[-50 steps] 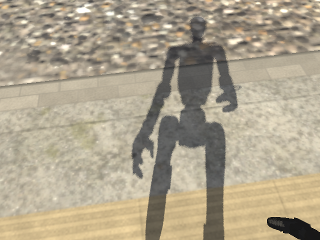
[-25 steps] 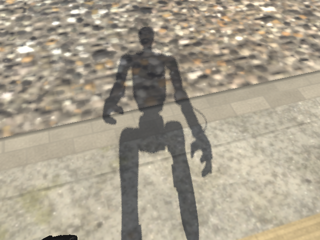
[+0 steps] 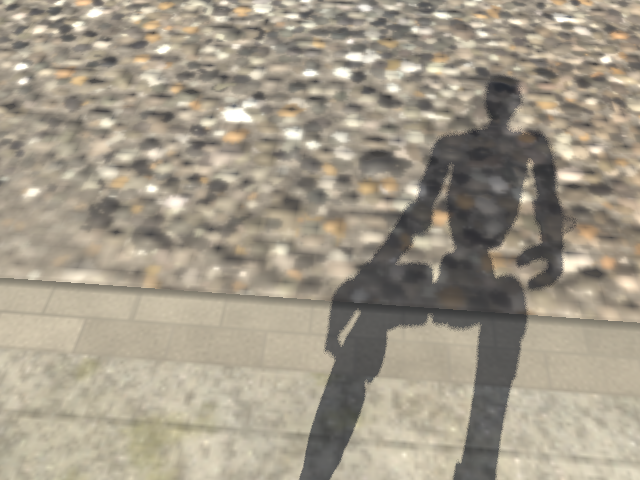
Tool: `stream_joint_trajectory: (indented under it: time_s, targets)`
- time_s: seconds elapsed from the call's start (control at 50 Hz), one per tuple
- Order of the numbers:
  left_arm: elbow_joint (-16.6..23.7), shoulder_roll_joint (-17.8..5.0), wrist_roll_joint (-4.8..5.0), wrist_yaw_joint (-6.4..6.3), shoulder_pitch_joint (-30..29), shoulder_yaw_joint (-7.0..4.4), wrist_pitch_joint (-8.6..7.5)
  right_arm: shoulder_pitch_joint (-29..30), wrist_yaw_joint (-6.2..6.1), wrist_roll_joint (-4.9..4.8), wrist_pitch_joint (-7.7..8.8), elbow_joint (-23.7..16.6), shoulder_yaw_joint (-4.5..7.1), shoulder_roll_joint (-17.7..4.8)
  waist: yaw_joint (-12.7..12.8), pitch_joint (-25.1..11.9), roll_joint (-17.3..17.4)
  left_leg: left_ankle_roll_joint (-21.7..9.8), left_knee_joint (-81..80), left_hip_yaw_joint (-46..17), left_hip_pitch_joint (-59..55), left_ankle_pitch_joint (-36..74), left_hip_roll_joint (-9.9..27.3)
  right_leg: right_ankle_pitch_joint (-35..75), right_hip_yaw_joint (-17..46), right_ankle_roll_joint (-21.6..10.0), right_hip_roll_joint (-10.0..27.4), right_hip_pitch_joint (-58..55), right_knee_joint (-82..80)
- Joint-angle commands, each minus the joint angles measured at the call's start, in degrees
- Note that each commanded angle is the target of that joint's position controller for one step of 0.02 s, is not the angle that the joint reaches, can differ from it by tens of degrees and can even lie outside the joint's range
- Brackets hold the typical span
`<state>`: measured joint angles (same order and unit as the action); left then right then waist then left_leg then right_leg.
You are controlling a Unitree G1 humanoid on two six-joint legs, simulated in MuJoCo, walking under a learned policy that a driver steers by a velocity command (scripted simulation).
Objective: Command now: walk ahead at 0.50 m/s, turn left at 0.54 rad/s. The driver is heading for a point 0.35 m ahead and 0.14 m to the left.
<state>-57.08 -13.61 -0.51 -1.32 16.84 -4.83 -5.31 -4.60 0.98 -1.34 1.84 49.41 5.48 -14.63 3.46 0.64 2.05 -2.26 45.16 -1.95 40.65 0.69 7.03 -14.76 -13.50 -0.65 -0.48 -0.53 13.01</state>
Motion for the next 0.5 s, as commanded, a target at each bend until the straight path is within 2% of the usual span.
stream_joint_trajectory:
  time_s: [0.02,0.06,0.1,0.12,0.14,0.16,0.18,0.2,0.22,0.24,0.26,0.28,0.32,0.36,0.42,0.46,0.5]
  targets:
    - [3.16,-9.66,0.72,-0.44,-0.73,-1.92,-0.06,7.44,1.29,0.03,0.39,-5.72,-0.71,-1.09,0.25,4.58,-4.24,-0.75,-4.97,2.72,0.97,-0.60,-0.36,19.68,3.54,-7.41,17.12,-0.33,-4.14]
    - [3.12,-10.75,1.31,-0.41,-0.18,-2.32,0.69,8.63,1.98,-0.09,0.22,-7.30,-0.64,-1.85,-0.22,4.61,-5.14,-2.09,-6.93,4.72,-0.25,-5.85,-1.63,26.44,2.27,-6.66,18.26,-3.76,-0.82]
    - [3.80,-12.59,1.91,-0.56,-1.46,-2.83,1.35,5.66,2.26,-0.08,0.01,-7.83,0.25,-3.90,-2.92,1.55,-7.28,-4.11,-7.49,8.20,-7.40,-12.01,-5.27,45.37,0.71,-5.57,18.43,-5.32,6.63]
    - [4.13,-13.34,2.17,-0.63,-2.37,-3.00,1.82,0.37,2.20,-0.22,-0.08,-6.93,1.20,-5.57,-6.08,-1.37,-7.89,-5.45,-8.71,9.85,-14.24,-13.64,-7.83,53.52,-0.23,-4.83,17.74,-5.05,14.38]
    - [4.54,-13.23,2.40,-0.66,-3.34,-2.81,2.18,-8.92,1.80,-0.35,-0.06,-4.45,2.95,-8.48,-11.00,-6.04,-6.76,-7.49,-13.31,10.35,-27.44,-9.75,-10.66,53.47,-1.65,-3.08,15.41,-0.98,26.49]
    - [5.82,-11.36,1.04,-0.77,-2.90,-2.12,1.86,-17.91,0.61,-0.26,-0.39,-2.32,5.11,-14.21,-13.91,-11.34,-0.10,-10.97,-14.59,-2.63,-45.35,-8.77,-3.64,34.20,-1.82,-0.07,12.95,14.43,44.99]
    - [9.33,-2.46,-0.46,0.24,1.22,0.52,-0.09,-15.99,0.52,-0.40,0.26,-2.80,5.35,-19.47,-6.06,-15.96,13.68,-21.45,-21.47,-35.40,-61.89,-17.48,9.62,-17.48,5.73,3.00,0.52,39.68,63.28]
    - [10.54,-6.81,2.02,1.10,-5.71,-0.04,-2.71,-18.87,0.72,0.53,0.79,-4.16,3.80,-14.82,-10.36,-20.13,7.11,-21.36,-28.82,-43.47,-64.17,-20.10,11.78,-18.57,17.31,1.63,0.17,46.21,68.34]
    - [11.83,-8.42,3.64,1.47,-10.08,-0.48,-3.84,-16.70,0.70,0.90,1.48,-4.02,2.89,-11.72,-10.41,-13.10,4.65,-18.62,-28.95,-35.01,-59.85,-14.14,10.42,-13.19,17.23,0.07,2.65,50.75,67.29]
    - [10.79,-8.17,2.85,1.07,-9.50,-0.39,-4.12,-11.66,0.59,0.64,1.87,-5.19,2.11,-9.30,-7.54,-9.15,0.15,-16.53,-28.03,-26.77,-50.83,-3.74,8.52,-8.38,17.20,-0.44,5.46,47.43,62.70]
    - [9.66,-8.90,1.40,0.52,-8.58,-0.98,-3.58,-6.61,0.46,0.74,2.00,-6.41,1.37,-7.04,-4.96,-6.09,-1.33,-14.90,-27.59,-19.63,-41.69,8.05,6.60,-6.13,16.71,0.21,7.45,42.29,58.40]
    - [9.33,-9.43,1.02,0.36,-7.01,-1.42,-2.55,-4.47,0.17,1.28,2.15,-7.27,0.84,-5.77,-3.04,-5.88,-0.91,-14.21,-27.77,-15.89,-36.24,16.14,5.43,-5.42,16.99,0.69,8.57,37.50,56.49]
    - [9.58,-7.82,0.59,0.10,-5.87,-1.37,-0.70,-4.64,-0.28,1.42,2.40,-6.93,0.85,-6.73,-1.42,-5.59,-1.18,-13.84,-28.31,-11.74,-31.06,26.26,4.27,-4.46,15.91,1.96,8.16,34.04,52.33]
    - [10.39,-6.16,0.00,-0.24,-7.47,-0.83,0.25,-6.06,-1.02,1.42,2.48,-6.22,1.16,-8.35,-1.47,-5.04,-0.40,-13.14,-28.56,-7.62,-29.05,32.60,2.63,0.57,14.76,2.88,6.86,34.05,46.09]
    - [11.49,-4.85,-0.01,0.24,-11.77,0.05,0.45,-6.94,-1.97,0.88,1.66,-5.46,0.88,-7.89,-3.15,-5.40,1.82,-9.57,-27.92,-2.91,-28.85,31.09,-0.77,12.42,13.54,2.57,4.87,31.38,32.25]
    - [12.08,-5.11,0.34,0.98,-14.84,0.31,0.19,-8.46,-2.44,0.86,1.21,-4.71,0.67,-7.79,-5.05,-6.00,2.65,-7.94,-27.39,-2.77,-30.65,27.92,-0.95,19.26,13.28,2.14,3.47,29.34,25.42]
    - [12.31,-5.67,0.36,1.58,-16.38,0.39,0.08,-9.31,-2.61,1.22,0.93,-3.86,0.28,-7.40,-5.89,-5.79,2.98,-7.73,-26.34,-4.31,-32.87,24.54,0.33,20.76,13.92,1.72,2.91,28.49,21.80]
